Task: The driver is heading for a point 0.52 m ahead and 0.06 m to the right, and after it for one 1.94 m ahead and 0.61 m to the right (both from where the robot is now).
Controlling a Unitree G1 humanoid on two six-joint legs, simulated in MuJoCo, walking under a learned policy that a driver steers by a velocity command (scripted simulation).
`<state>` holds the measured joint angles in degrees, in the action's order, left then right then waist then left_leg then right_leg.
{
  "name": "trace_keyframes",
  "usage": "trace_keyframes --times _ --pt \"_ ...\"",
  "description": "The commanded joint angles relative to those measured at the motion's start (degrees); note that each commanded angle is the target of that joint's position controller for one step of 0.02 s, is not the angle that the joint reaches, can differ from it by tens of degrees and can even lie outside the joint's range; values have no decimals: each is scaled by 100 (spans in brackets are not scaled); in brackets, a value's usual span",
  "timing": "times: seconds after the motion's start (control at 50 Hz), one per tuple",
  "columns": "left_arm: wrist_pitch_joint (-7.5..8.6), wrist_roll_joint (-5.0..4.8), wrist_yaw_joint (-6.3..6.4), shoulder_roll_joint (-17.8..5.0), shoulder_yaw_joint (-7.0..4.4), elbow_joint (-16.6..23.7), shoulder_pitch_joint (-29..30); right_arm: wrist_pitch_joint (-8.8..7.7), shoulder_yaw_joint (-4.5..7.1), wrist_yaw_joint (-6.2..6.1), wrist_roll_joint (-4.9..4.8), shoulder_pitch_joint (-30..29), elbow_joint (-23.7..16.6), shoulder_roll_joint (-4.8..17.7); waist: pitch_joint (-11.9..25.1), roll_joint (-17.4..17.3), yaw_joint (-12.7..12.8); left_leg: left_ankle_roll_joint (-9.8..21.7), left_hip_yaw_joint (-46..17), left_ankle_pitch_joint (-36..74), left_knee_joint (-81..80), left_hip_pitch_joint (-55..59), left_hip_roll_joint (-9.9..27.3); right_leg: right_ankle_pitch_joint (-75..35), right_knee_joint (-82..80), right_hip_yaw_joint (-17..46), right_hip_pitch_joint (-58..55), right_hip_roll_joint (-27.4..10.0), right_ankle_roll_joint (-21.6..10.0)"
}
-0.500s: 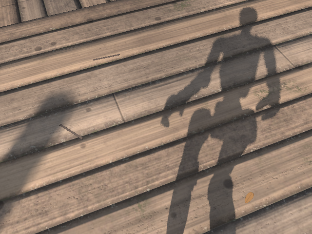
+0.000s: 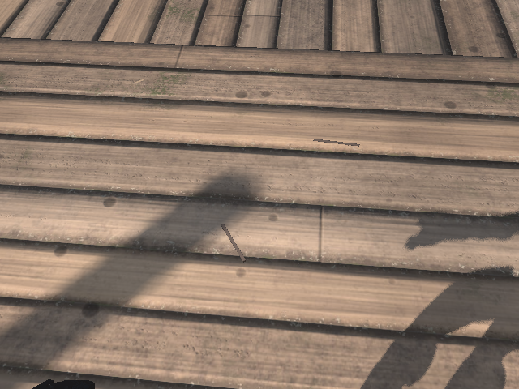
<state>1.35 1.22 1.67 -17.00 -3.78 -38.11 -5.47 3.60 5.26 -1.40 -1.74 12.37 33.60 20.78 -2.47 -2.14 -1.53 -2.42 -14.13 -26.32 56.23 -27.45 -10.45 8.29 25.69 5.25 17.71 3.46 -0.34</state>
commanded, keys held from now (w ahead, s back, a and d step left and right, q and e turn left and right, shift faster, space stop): q+shift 0.10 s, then e+shift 0.36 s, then w+e+shift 0.30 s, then w+q+shift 0.24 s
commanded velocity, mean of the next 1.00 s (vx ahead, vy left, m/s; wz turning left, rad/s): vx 0.33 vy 0.00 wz -0.16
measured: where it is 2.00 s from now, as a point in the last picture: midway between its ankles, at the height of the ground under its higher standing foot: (374, 277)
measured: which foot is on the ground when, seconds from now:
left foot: up 0.00-0.30, down 0.32-0.78, up 0.80-1.00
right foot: down 0.00-0.34, up 0.36-0.76, down 0.78-1.00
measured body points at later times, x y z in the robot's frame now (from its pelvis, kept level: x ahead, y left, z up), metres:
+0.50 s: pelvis +0.01 +0.01 +0.00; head +0.04 +0.02 +0.45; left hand +0.08 +0.31 -0.12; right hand +0.19 -0.24 -0.08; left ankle -0.01 +0.14 -0.74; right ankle +0.00 -0.11 -0.67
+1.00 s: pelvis +0.18 -0.14 +0.00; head +0.19 -0.17 +0.44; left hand +0.26 +0.11 -0.11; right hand +0.27 -0.43 -0.11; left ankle +0.34 +0.00 -0.63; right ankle +0.05 -0.16 -0.74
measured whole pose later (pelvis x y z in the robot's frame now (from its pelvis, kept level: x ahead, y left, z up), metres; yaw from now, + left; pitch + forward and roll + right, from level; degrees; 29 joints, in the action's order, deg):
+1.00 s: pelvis +0.18 -0.14 +0.00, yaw -14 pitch +1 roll +1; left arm 4.9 1.5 -0.8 -13.4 -0.9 -42.5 -26.3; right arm -3.9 2.9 2.7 -3.1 11.3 40.7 16.4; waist 0.2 -2.0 2.7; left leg 1.7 -2.9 -0.7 67.7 -47.0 4.3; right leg 21.8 22.3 -8.6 0.7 1.7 -4.3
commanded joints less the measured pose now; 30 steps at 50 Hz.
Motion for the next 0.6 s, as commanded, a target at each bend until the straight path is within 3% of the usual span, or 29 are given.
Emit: trace_keyframes --times 0.02,0.08,0.12,0.2,0.24,0.26,0.3,0.32,0.34,0.36,0.38,0.4,0.42,0.44,0.46,0.5,0.52,0.6 --pt "-50 -45 122 -544 -101 565 489 65 251 -9 35 641 -168 738 340 851 -85 -308 478 327 1733 -884 686 -376 -804 1055 -672 -1623 -953" --pt "-131 44 170 -579 -90 488 230 28 147 -12 -24 276 -386 488 284 1015 160 -454 1044 668 1497 -1192 1098 -699 -962 370 -951 -1511 -1098" --pt "-162 49 152 -647 -117 367 -117 -21 85 -12 21 -25 -506 371 437 940 405 -544 1087 593 1115 -1172 1299 -988 -936 378 -1284 -1653 -1295" --pt "-160 -52 -61 -793 -135 208 -49 -109 -110 -32 196 59 -402 -47 765 956 301 -376 1105 83 -315 31 1176 -1655 -737 269 -1099 -1656 -1437" --pt "-120 -143 -186 -635 -58 88 -38 -122 -152 -36 230 163 -217 -122 756 1096 258 -287 1231 239 -1342 715 1138 -1440 -698 350 -852 -1569 -1386" --pt "-102 -191 -232 -598 -29 10 -102 -120 -146 -35 236 216 -131 -123 689 1133 225 -247 1282 476 -1970 1027 1059 -1342 -614 435 -761 -1517 -1338" --pt "-102 -349 -262 -880 -91 -97 -228 -134 -73 -34 206 388 -9 68 511 1182 34 2 1457 1530 -3512 1791 810 -1596 -314 614 -455 -1416 -1122" --pt "-62 -370 -263 -894 -93 -140 -438 -143 -4 -66 196 462 -21 357 665 1076 53 201 1152 1952 -3619 2468 1105 -1264 -200 719 -60 -1317 -812" --pt "3 -246 -302 -602 -8 -50 -443 -105 77 -130 245 737 -51 717 1066 312 18 547 444 3140 -3335 3295 2058 -104 505 454 559 -992 -408" --pt "65 -302 -299 -299 49 107 -435 -28 217 -144 328 502 51 1119 900 -1341 152 1304 -150 3385 -3415 2864 2960 1591 1170 -516 1387 -296 -10" --pt "41 -300 -249 -712 -75 51 -274 -76 148 -129 403 254 -123 726 814 -1229 -136 1736 -306 3519 -3639 2500 3242 2530 2446 -569 1463 -372 222" --pt "-41 -356 -211 -905 -214 -16 -361 -134 49 -138 450 44 -177 431 656 -1042 -80 1768 -97 3759 -3717 2298 3211 2639 3524 -448 1666 -376 315" --pt "-177 -356 -147 -806 -249 -162 -653 -191 0 -152 404 -314 -236 283 573 -883 125 1576 331 3668 -3703 2143 2959 2449 4003 -362 1699 -465 397" --pt "-317 -309 -88 -726 -256 -206 -860 -259 -15 -143 289 -633 -248 186 409 -909 246 1411 676 3540 -3716 2039 2815 2113 4113 -335 1797 -557 502" --pt "-404 -280 -61 -626 -241 -174 -853 -300 -30 -152 259 -716 -224 132 307 -867 267 1337 911 3503 -3734 1963 2733 1842 4099 -369 1824 -628 577" --pt "-410 -290 -155 -567 -203 97 -538 -367 43 -158 187 -238 -70 239 425 -824 -26 1299 769 774 -4320 2302 2851 1243 3835 -581 2138 -848 580" --pt "-379 -305 -218 -540 -184 232 -375 -409 69 -159 154 -130 -18 306 397 -841 -116 1251 638 -28 -4509 2462 2938 1143 3593 -610 2284 -900 530" --pt "-245 -293 -403 -389 -120 493 -183 -620 204 -70 130 -56 126 594 182 -582 -103 1082 920 -531 -4836 2618 3136 1190 2587 -668 2088 -1058 139"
